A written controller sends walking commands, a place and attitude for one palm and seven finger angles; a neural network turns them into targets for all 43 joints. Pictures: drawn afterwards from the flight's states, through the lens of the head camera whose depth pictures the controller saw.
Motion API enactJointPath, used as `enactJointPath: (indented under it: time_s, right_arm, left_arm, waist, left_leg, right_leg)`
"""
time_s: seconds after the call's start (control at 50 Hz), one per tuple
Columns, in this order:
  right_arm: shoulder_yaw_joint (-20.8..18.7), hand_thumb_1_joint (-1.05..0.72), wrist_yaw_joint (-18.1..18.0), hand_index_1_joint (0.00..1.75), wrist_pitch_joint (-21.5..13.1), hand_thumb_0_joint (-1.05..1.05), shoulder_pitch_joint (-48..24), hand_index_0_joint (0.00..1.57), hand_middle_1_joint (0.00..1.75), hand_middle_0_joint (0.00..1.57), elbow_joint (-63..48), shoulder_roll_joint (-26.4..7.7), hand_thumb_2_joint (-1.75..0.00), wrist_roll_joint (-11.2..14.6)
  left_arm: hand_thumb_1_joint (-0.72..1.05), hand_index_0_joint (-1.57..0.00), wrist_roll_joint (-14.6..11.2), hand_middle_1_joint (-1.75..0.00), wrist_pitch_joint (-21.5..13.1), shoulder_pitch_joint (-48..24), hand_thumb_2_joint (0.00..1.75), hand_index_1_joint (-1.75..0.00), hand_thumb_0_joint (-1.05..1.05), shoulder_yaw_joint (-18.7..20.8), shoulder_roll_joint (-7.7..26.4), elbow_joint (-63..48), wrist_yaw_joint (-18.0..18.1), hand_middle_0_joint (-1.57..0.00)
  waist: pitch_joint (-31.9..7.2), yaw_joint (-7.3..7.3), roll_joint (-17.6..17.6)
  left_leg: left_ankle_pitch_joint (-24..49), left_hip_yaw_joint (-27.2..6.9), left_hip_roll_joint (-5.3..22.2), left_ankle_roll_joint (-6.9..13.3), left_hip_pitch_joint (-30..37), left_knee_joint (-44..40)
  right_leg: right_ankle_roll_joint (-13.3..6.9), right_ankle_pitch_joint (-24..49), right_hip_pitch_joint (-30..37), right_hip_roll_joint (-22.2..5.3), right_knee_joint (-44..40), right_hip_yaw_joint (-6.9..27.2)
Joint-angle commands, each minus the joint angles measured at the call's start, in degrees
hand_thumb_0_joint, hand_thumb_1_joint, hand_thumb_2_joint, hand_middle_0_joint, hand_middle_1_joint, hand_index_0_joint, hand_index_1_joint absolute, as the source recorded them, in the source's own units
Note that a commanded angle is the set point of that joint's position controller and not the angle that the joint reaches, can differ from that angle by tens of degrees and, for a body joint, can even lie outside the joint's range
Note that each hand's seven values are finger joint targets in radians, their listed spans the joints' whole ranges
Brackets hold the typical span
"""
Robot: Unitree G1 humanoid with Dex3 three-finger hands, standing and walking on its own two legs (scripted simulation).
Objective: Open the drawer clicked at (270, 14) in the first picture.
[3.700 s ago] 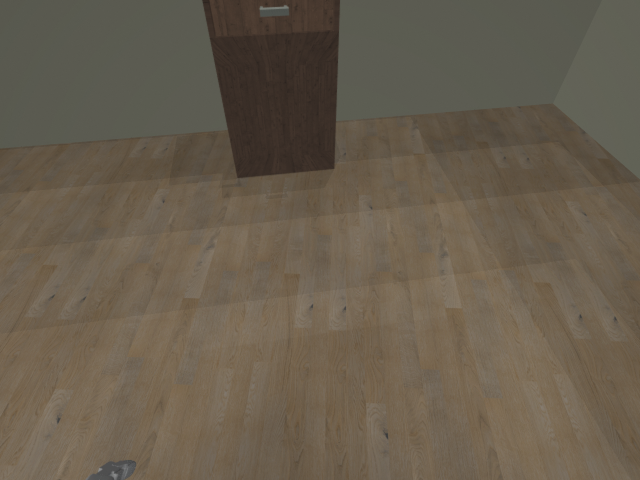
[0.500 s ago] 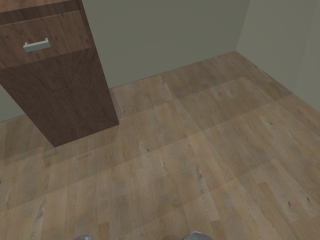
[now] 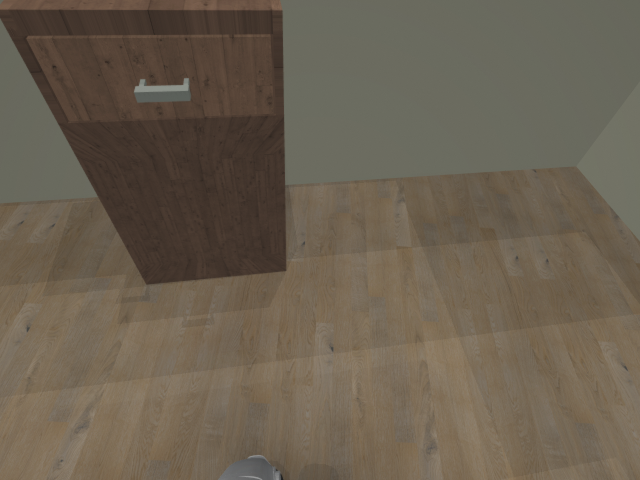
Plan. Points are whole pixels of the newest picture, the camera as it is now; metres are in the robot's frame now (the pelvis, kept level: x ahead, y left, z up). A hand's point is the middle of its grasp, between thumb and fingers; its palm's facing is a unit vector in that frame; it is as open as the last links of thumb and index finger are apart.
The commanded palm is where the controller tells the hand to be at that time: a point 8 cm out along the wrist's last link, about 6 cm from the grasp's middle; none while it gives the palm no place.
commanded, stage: turn to face it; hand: left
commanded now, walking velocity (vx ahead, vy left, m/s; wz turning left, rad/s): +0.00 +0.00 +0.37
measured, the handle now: (164, 88) +0.80 +0.41 +0.02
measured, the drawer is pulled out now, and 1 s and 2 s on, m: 0.00 0.00 0.00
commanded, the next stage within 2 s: take the last steps up to it in 0.48 s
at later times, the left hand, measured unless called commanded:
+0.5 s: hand (202, 453) +0.17 +0.18 -0.14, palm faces +0.13 -0.95 -0.27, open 7.4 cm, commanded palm none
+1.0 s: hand out of the picture -0.02 +0.17 -0.16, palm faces +0.34 -0.92 -0.18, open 7.4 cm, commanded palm none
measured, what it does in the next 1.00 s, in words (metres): walks ahead: right foot, then left foot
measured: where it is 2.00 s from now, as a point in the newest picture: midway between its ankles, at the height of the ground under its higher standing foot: (291, 427)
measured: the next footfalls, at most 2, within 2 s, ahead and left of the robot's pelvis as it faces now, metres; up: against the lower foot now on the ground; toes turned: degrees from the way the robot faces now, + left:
right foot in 0.46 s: +0.15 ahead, -0.13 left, +0.00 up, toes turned +1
left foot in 0.96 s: +0.11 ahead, +0.13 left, +0.00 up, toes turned +21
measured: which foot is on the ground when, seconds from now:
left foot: down 0.00-0.48, up 0.50-0.94, down 0.96-1.00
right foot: down 0.00-0.02, up 0.04-0.44, down 0.46-0.96, up 0.98-1.00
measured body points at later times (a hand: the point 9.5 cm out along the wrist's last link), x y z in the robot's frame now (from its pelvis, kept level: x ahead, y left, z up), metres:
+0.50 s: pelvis +0.08 -0.03 +0.01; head +0.10 -0.05 +0.46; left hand +0.16 +0.23 -0.12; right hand +0.16 -0.26 -0.16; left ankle +0.10 +0.09 -0.72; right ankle +0.11 -0.13 -0.73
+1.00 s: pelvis +0.12 +0.02 +0.01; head +0.12 +0.04 +0.46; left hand -0.03 +0.22 -0.15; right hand +0.25 -0.19 -0.13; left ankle +0.07 +0.12 -0.72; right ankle +0.11 -0.12 -0.71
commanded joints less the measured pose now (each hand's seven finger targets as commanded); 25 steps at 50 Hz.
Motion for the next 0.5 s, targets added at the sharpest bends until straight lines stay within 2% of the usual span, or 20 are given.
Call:
enactJointPath:
  time_s: [0.0,0.02,0.04,0.06,0.08,0.1,0.12,0.14,0.18,0.22,0.26,0.32,0.34,0.38,0.4,0.42,0.44,0.46,0.48]
  right_arm:
    - [-3.1,-0.90,-2.0,0.30,-1.1,0.00,21.7,0.20,0.30,0.20,1.5,-16.8,-0.90,0.9]
    - [-2.9,-0.90,-2.2,0.30,-0.8,0.00,18.5,0.20,0.30,0.20,1.2,-15.5,-0.90,1.4]
    - [-2.5,-0.90,-2.7,0.30,-1.5,0.00,14.8,0.20,0.30,0.20,0.4,-13.4,-0.90,1.2]
    - [-1.9,-0.90,-2.9,0.30,-1.7,0.00,10.6,0.20,0.30,0.20,-0.8,-11.2,-0.90,1.1]
    - [-1.2,-0.90,-3.0,0.30,-1.8,0.00,7.4,0.20,0.30,0.20,-1.6,-8.9,-0.90,1.1]
    - [-0.9,-0.90,-3.1,0.30,-1.8,0.00,5.3,0.20,0.30,0.20,-2.0,-8.5,-0.90,1.0]
    - [-0.8,-0.90,-3.0,0.30,-1.8,0.00,4.8,0.20,0.30,0.20,-2.1,-8.1,-0.90,1.0]
    - [-0.9,-0.90,-3.0,0.30,-1.7,0.00,4.2,0.20,0.30,0.20,-2.3,-8.2,-0.90,1.1]
    - [-1.2,-0.90,-2.9,0.30,-1.3,0.00,4.1,0.20,0.30,0.20,-2.6,-7.6,-0.90,1.0]
    - [-1.4,-0.90,-2.8,0.30,-0.6,0.00,4.0,0.20,0.30,0.20,-2.7,-8.3,-0.90,0.8]
    - [-1.6,-0.90,-2.7,0.30,-0.1,0.00,4.1,0.20,0.30,0.20,-2.7,-8.7,-0.90,0.6]
    - [-1.9,-0.90,-2.6,0.30,0.6,0.00,4.2,0.20,0.30,0.20,-2.7,-9.2,-0.90,0.2]
    - [-2.0,-0.90,-2.6,0.30,0.8,0.00,4.3,0.20,0.30,0.20,-2.7,-9.3,-0.90,0.2]
    - [-2.2,-0.90,-2.5,0.30,1.1,0.00,4.3,0.20,0.30,0.20,-2.8,-9.6,-0.90,0.4]
    - [-2.1,-0.90,-2.5,0.30,1.1,0.00,3.9,0.20,0.30,0.20,-2.8,-9.4,-0.90,0.5]
    - [-2.1,-0.90,-2.3,0.30,1.1,0.00,4.0,0.20,0.30,0.20,-2.8,-8.2,-0.90,1.0]
    - [-1.5,-0.90,-2.0,0.30,1.1,0.00,5.5,0.20,0.30,0.20,-3.3,-4.8,-0.90,1.6]
    - [-1.3,-0.90,-2.1,0.30,1.5,0.00,4.2,0.20,0.30,0.20,-5.1,-3.6,-0.90,1.5]
    - [-1.9,-0.90,-2.2,0.30,2.4,0.00,4.4,0.20,0.30,0.20,-5.0,-5.3,-0.90,1.3]
  left_arm:
    - [0.90,-0.20,-1.8,-0.30,-0.5,-0.7,0.90,-0.30,0.00,1.5,7.3,-7.5,0.3,-0.20]
    - [0.90,-0.20,-1.4,-0.30,0.1,-3.7,0.90,-0.30,0.00,1.9,8.4,-8.5,0.8,-0.20]
    - [0.90,-0.20,-1.4,-0.30,0.4,-6.3,0.90,-0.30,0.00,1.7,6.5,-8.7,0.8,-0.20]
    - [0.90,-0.20,-1.1,-0.30,0.7,-6.3,0.90,-0.30,0.00,2.2,6.1,-8.2,0.7,-0.20]
    - [0.90,-0.20,-0.9,-0.30,1.2,-6.2,0.90,-0.30,0.00,2.3,6.4,-7.4,0.4,-0.20]
    - [0.90,-0.20,-0.8,-0.30,2.0,-4.2,0.90,-0.30,0.00,2.2,5.4,-6.9,0.3,-0.20]
    - [0.90,-0.20,-0.8,-0.30,2.6,-3.0,0.90,-0.30,0.00,2.4,5.1,-6.7,0.3,-0.20]
    - [0.90,-0.20,-0.8,-0.30,3.2,-2.1,0.90,-0.30,0.00,2.5,5.1,-6.7,0.4,-0.20]
    - [0.90,-0.20,-0.6,-0.30,4.0,-2.3,0.90,-0.30,0.00,2.8,5.7,-7.1,0.6,-0.20]
    - [0.90,-0.20,-0.6,-0.30,4.6,-5.2,0.90,-0.30,0.00,2.8,6.0,-8.7,0.7,-0.20]
    - [0.90,-0.20,-0.6,-0.30,4.9,-8.5,0.90,-0.30,0.00,2.7,6.1,-10.3,0.7,-0.20]
    - [0.90,-0.20,-0.7,-0.30,4.6,-10.5,0.90,-0.30,0.00,2.4,6.4,-11.8,0.8,-0.20]
    - [0.90,-0.20,-0.7,-0.30,4.4,-10.5,0.90,-0.30,0.00,2.3,6.3,-11.9,0.8,-0.20]
    - [0.90,-0.20,-0.9,-0.30,3.8,-9.2,0.90,-0.30,0.00,2.3,6.8,-11.8,1.0,-0.20]
    - [0.90,-0.20,-0.9,-0.30,3.4,-7.5,0.90,-0.30,0.00,2.4,6.9,-11.5,1.1,-0.20]
    - [0.90,-0.20,-0.7,-0.30,2.9,-6.2,0.90,-0.30,0.00,2.5,8.5,-11.1,1.3,-0.20]
    - [0.90,-0.20,0.0,-0.30,2.1,-5.7,0.90,-0.30,0.00,3.0,12.8,-11.1,1.7,-0.20]
    - [0.90,-0.20,-0.1,-0.30,2.1,-5.5,0.90,-0.30,0.00,3.5,16.8,-11.9,1.6,-0.20]
    - [0.90,-0.20,-0.2,-0.30,2.4,-6.3,0.90,-0.30,0.00,3.1,16.3,-12.5,1.6,-0.20]
  waist:
    - [-19.0,-9.35,18.0]
    - [-15.5,-7.89,8.6]
    - [-12.2,-7.33,8.2]
    - [-9.2,-5.35,6.9]
    - [-6.7,-3.87,4.4]
    - [-6.7,-2.28,5.0]
    - [-7.2,-1.82,5.2]
    - [-7.9,-1.14,6.8]
    - [-8.2,-0.98,6.8]
    - [-6.0,-1.56,6.4]
    - [-3.9,-2.31,7.6]
    - [-3.8,-2.79,9.1]
    - [-4.2,-2.84,8.6]
    - [-5.0,-1.94,7.1]
    - [-5.8,-0.93,6.2]
    - [-6.8,-0.32,2.9]
    - [-7.7,-0.75,-9.0]
    - [-5.6,-0.43,-17.4]
    - [-5.5,-0.63,-11.3]
  left_leg:
    - [45.2,-30.9,22.0,14.2,36.9,-10.3]
    - [37.0,-26.2,22.0,15.0,31.1,-11.9]
    - [35.4,-25.0,19.4,13.0,27.2,-13.2]
    - [31.8,-21.9,17.2,11.1,22.4,-13.6]
    - [29.8,-17.9,14.5,9.0,16.4,-14.7]
    - [29.2,-14.6,12.4,7.9,14.0,-15.4]
    - [28.8,-12.3,10.5,7.0,12.4,-15.8]
    - [26.3,-11.5,9.8,6.9,11.7,-16.5]
    - [19.9,-12.7,9.3,7.4,11.2,-18.1]
    - [13.1,-14.2,9.8,8.2,9.8,-19.3]
    - [8.0,-15.3,9.5,8.3,9.4,-19.9]
    - [6.6,-17.0,9.6,8.3,9.9,-18.6]
    - [7.6,-18.1,9.5,8.2,10.4,-17.7]
    - [10.6,-18.0,8.9,7.0,10.0,-14.6]
    - [10.3,-17.2,7.5,5.5,8.9,-12.0]
    - [6.9,-15.4,4.7,2.7,7.1,-7.7]
    - [-5.7,-8.6,-1.6,-1.4,-0.1,1.9]
    - [-24.2,-6.7,-5.8,-3.4,-3.5,11.4]
    - [-25.3,-9.5,-4.6,-3.1,-1.1,18.9]
  right_leg:
    - [1.4,-12.2,-28.9,1.9,44.6,9.6]
    - [0.2,-10.8,-30.0,-0.5,47.4,14.4]
    - [0.8,-6.1,-33.3,-1.8,47.3,15.6]
    - [1.3,-3.3,-33.2,-3.1,46.4,16.9]
    - [1.6,-0.4,-30.4,-3.9,43.3,17.5]
    - [2.0,1.5,-27.8,-3.6,40.6,17.1]
    - [2.2,3.3,-25.9,-2.9,38.8,16.8]
    - [2.5,4.4,-25.0,-2.5,37.6,16.4]
    - [2.7,6.0,-24.9,-2.2,34.9,16.5]
    - [2.9,5.9,-25.5,-2.0,30.6,16.5]
    - [2.9,5.2,-25.4,-1.5,25.1,16.2]
    - [2.5,3.8,-22.1,-0.2,17.0,15.7]
    - [2.2,3.6,-20.6,0.6,14.4,15.3]
    - [1.9,6.7,-16.0,1.8,7.3,14.9]
    - [1.9,11.4,-11.7,1.7,0.7,14.7]
    - [1.5,17.0,-6.9,-0.3,-6.8,16.6]
    - [-1.6,23.7,-1.5,-11.6,-11.5,28.2]
    - [-8.1,34.3,-5.5,-21.4,-13.0,35.9]
    - [-11.3,33.5,-10.7,-22.6,-13.0,32.9]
